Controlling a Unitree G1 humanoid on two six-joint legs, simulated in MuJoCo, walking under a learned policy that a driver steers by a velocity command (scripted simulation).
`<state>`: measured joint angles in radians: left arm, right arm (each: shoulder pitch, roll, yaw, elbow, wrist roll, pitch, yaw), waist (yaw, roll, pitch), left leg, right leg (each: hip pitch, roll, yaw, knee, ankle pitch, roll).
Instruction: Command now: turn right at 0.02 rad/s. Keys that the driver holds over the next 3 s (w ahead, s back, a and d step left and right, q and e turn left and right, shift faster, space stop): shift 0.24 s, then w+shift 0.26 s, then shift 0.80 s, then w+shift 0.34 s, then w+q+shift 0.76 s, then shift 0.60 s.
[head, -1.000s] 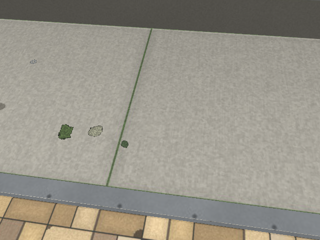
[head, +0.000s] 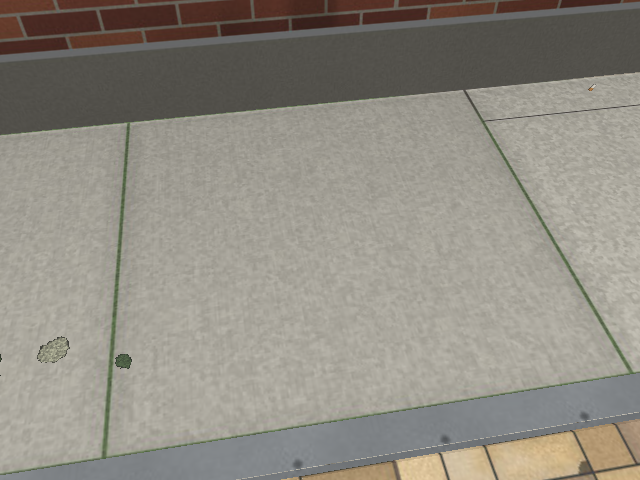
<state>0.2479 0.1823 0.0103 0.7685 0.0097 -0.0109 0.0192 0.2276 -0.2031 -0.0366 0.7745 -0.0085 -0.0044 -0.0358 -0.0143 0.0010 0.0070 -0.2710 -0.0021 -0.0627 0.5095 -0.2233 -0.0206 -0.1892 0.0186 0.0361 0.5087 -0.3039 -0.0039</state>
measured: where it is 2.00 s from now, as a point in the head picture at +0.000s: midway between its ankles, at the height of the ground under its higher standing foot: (321, 434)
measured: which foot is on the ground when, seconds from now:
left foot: down 0.00-0.28, up 0.30-0.50, down 0.52-0.90, up 0.92-1.00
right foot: down 0.00-0.52, up 0.54-0.84, down 0.86-1.00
